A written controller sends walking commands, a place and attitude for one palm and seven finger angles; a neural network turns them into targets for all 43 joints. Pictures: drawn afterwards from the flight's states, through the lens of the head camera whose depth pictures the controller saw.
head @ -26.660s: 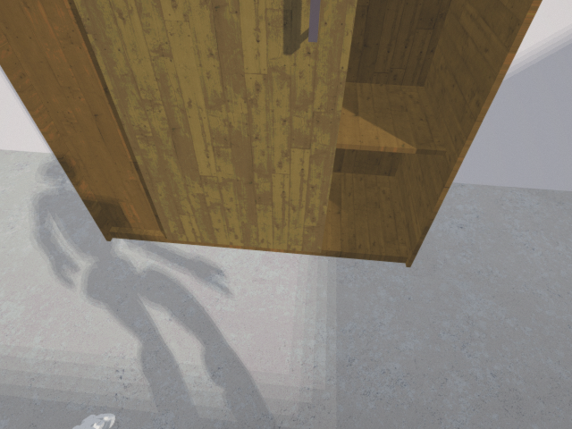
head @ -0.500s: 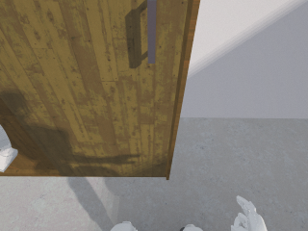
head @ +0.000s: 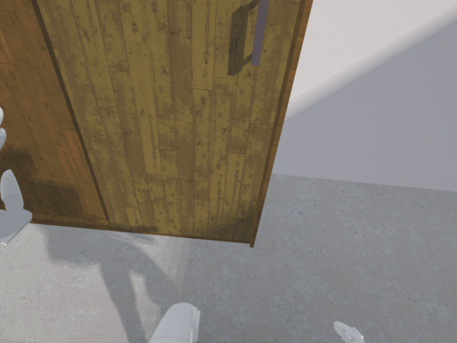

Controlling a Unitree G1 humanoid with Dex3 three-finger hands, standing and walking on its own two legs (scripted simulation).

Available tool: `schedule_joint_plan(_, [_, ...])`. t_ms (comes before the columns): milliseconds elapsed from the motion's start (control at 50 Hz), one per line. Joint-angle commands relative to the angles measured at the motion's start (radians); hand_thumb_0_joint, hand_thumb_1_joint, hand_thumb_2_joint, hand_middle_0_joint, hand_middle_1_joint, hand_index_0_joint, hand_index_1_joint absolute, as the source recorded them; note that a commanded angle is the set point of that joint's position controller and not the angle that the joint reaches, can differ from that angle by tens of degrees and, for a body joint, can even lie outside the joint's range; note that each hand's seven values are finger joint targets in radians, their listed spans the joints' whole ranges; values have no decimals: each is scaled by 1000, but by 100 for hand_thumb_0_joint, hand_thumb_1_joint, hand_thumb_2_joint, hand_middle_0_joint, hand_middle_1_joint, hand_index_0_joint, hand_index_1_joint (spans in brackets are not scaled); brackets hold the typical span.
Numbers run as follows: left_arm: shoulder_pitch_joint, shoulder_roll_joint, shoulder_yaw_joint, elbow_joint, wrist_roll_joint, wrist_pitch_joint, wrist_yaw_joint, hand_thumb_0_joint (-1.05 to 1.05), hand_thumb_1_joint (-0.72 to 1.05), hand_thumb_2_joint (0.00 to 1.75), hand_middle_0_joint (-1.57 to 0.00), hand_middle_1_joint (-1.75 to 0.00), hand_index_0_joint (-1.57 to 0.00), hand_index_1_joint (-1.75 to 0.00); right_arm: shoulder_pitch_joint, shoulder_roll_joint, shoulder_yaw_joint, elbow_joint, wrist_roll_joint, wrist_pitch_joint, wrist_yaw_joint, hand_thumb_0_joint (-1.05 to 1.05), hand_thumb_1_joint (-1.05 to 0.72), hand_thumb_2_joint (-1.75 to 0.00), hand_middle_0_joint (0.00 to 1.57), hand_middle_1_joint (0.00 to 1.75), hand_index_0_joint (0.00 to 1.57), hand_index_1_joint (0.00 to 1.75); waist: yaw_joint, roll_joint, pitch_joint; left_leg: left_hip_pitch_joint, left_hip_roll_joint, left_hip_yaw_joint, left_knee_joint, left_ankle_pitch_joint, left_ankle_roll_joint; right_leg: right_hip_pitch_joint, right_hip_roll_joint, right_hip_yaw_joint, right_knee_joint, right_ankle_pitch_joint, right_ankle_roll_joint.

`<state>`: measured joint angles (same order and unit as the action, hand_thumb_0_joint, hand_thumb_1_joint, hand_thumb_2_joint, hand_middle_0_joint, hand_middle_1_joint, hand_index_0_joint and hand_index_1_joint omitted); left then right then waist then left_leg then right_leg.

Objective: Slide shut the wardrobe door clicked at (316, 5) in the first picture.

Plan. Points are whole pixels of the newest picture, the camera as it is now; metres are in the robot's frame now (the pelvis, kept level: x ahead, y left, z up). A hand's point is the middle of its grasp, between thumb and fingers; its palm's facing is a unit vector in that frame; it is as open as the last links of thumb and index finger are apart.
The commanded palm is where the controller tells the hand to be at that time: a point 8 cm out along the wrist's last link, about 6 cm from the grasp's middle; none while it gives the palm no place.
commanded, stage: stop stepping back and stand still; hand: left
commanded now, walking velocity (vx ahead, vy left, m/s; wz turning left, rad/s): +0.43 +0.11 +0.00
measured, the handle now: (259, 29) +0.76 -0.03 +0.29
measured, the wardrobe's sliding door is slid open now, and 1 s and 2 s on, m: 0.01 0.01 0.01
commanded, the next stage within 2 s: let the arm hang, fingers relaxed in 1.20 s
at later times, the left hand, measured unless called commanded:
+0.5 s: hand out of the picture +0.01 +0.27 +0.26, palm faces +0.45 -0.74 -0.49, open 7.5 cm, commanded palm -0.05 +0.31 +0.23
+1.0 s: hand out of the picture -0.05 +0.25 +0.24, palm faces +0.40 -0.77 -0.50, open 7.5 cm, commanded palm -0.11 +0.30 +0.23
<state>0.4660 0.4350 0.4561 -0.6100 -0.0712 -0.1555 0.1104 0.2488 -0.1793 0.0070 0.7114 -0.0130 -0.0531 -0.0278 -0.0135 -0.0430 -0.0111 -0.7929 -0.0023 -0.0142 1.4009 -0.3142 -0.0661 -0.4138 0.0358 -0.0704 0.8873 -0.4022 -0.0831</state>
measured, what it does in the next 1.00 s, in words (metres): walks backwards: left foot, then right foot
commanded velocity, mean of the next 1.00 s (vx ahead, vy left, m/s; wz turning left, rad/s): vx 0.26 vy -0.03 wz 0.00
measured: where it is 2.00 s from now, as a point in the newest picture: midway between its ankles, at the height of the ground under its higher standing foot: outside the picture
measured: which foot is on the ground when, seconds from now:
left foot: up 0.00-0.12, down 0.14-0.46, up 0.48-0.74, down 0.76-0.92, up 0.94-1.00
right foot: down 0.00-0.12, up 0.14-0.48, down 0.50-1.00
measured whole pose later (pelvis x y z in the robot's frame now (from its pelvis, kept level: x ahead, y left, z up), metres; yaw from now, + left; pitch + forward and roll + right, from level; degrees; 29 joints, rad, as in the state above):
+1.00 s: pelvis -0.27 +0.02 +0.03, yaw -4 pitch -3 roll +1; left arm 0.54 0.45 0.48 -0.53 -0.05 -0.20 0.17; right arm 0.26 -0.19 0.00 0.67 0.00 -0.10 -0.06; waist -0.03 0.01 0.04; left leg -0.50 0.06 0.01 0.98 -0.43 -0.02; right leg -0.34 -0.03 -0.09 0.68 -0.27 -0.06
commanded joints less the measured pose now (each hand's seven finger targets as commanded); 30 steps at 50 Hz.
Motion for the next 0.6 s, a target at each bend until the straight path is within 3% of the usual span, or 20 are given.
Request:
schedule_joint_plan(0, [-195,207,118,-82,19,-63,43,0,90,90,-20,-30,-20,-30,-107,-157,-59,-168,4,-112,-53,0,-90,-90,20,30,20,30,-10,27,24,287,65,12,-170,-97,49,-260,-297,485,-702,-460,-76])
schedule_joint_plan(60, [-304,139,34,-26,31,-68,66,0,90,90,-20,-30,-20,-30,-76,-135,-30,-159,1,-179,-87,0,-90,-90,20,30,20,30,-12,-35,-100,664,29,125,-833,-247,103,-136,-206,280,-507,-282,-14])
schedule_joint_plan(80, [-337,126,15,-11,31,-78,70,0,90,90,-20,-30,-20,-30,-51,-151,-30,-167,0,-196,-92,0,-90,-90,20,30,20,30,-34,66,-134,761,30,122,-1007,-226,116,-119,-114,186,-271,-188,28])
schedule_joint_plan(100, [-363,105,-2,-26,24,-85,73,0,90,90,-20,-30,-20,-30,-63,-204,-47,-195,5,-202,-84,0,-90,-90,20,30,20,30,-23,375,-85,857,257,-195,-1152,-327,173,-327,12,50,99,-100,86])
schedule_joint_plan(120, [-372,108,-14,-26,35,-102,71,0,90,90,-20,-30,-20,-30,-94,-188,-43,-234,22,-205,-76,0,-90,-90,20,30,20,30,-9,358,-12,724,439,-346,-1220,-356,216,-417,-46,62,332,-55,102])
schedule_joint_plan(140, [-184,91,24,110,44,-94,56,0,90,90,-20,-30,-20,-30,-79,-220,-89,-233,20,-178,-70,0,-90,-90,20,30,20,30,46,206,-62,643,421,-200,-1187,-180,218,-354,-9,50,521,-19,106])
schedule_joint_plan(160, [-183,111,-9,16,29,-94,35,0,90,90,-20,-30,-20,-30,-57,-185,-69,-223,25,-173,-40,0,-90,-90,20,30,20,30,-9,235,16,542,446,-380,-1256,-476,245,-434,-52,91,579,28,109])
schedule_joint_plan(180, [-203,116,4,-32,31,-95,29,0,90,90,-20,-30,-20,-30,-112,-185,-68,-223,18,-167,-29,0,-90,-90,20,30,20,30,-6,174,104,469,440,-398,-1295,-520,247,-469,-91,129,576,75,96])
schedule_joint_plan(200, [-155,96,-5,-25,35,-89,33,0,90,90,-20,-30,-20,-30,-126,-178,-67,-220,24,-158,-26,0,-90,-90,20,30,20,30,-1,100,131,452,422,-338,-1288,-512,244,-445,-96,109,549,111,93])
schedule_joint_plan(280, [-114,168,60,-190,41,-86,64,0,90,90,-20,-30,-20,-30,-160,-150,-59,-235,9,-125,-37,0,-90,-90,20,30,20,30,23,257,21,488,329,-111,-1289,-444,162,-262,-78,-9,309,129,84])
schedule_joint_plan(380, [-30,195,120,-114,25,-64,91,0,90,90,-20,-30,-20,-30,-154,-129,-51,-244,-13,-111,-72,0,-90,-90,20,30,20,30,18,395,-86,398,260,84,-1216,-337,106,232,-8,-172,-158,-77,48])
schedule_joint_plan(400, [-23,190,123,-81,20,-49,94,0,90,90,-20,-30,-20,-30,-161,-129,-52,-245,-12,-105,-71,0,-90,-90,20,30,20,30,31,354,-94,321,237,102,-1078,-336,96,346,4,-165,-254,-118,34])
schedule_joint_plan(420, [5,169,110,-29,26,-35,88,0,90,90,-20,-30,-20,-30,-147,-124,-54,-234,-7,-99,-65,0,-90,-90,20,30,20,30,40,209,-88,236,177,148,-848,-331,86,418,-38,-91,-389,-115,10])
schedule_joint_plan(440, [-25,187,115,-38,30,-33,79,0,90,90,-20,-30,-20,-30,-139,-106,-53,-223,9,-96,-51,0,-90,-90,20,30,20,30,47,-53,-73,139,106,202,-501,-220,79,403,-200,155,-524,-133,-58])
schedule_joint_plan(460, [-68,264,162,-71,27,-51,74,0,90,90,-20,-30,-20,-30,-154,-133,-55,-236,18,-104,-50,0,-90,-90,20,30,20,30,55,-229,-29,-24,44,81,-178,-209,65,326,-384,532,-667,-218,-152])
schedule_joint_plan(480, [-98,324,222,-80,16,-79,68,0,90,90,-20,-30,-20,-30,-166,-165,-54,-227,1,-122,-51,0,-90,-90,20,30,20,30,30,-154,28,-47,76,0,19,-129,43,143,-451,658,-732,-225,-193])
schedule_joint_plan(500, [-75,232,162,29,17,-70,60,0,90,90,-20,-30,-20,-30,-142,-138,-55,-201,4,-115,-46,0,-90,-90,20,30,20,30,14,-138,8,-64,113,-46,11,-103,31,111,-451,622,-747,-496,-171])
schedule_joint_plan(520, [-160,182,78,-27,14,-62,33,0,90,90,-20,-30,-20,-30,-141,-158,-73,-209,16,-104,-38,0,-90,-90,20,30,20,30,8,-164,33,-27,93,-25,-46,-57,30,60,-387,545,-734,-546,-114])
schedule_joint_plan(540, [-133,169,77,20,12,-57,34,0,90,90,-20,-30,-20,-30,-164,-167,-76,-204,24,-100,-46,0,-90,-90,20,30,20,30,7,-142,88,53,128,-28,-120,-15,33,-20,-384,480,-730,-498,-98])
schedule_joint_plan(580, [-101,142,58,15,12,-58,48,0,90,90,-20,-30,-20,-30,-142,-155,-62,-191,30,-92,-63,0,-90,-90,20,30,20,30,3,-106,39,260,126,23,-321,-33,48,-75,-346,322,-684,-392,-71])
